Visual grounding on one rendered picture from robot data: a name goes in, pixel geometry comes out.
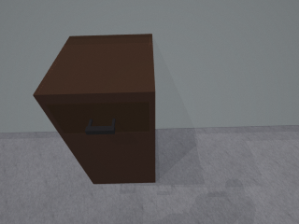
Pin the drawer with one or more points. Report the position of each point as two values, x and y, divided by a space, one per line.
129 116

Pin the handle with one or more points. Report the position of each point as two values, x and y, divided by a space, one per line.
89 130

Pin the cabinet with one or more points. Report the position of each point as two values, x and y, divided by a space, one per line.
106 69

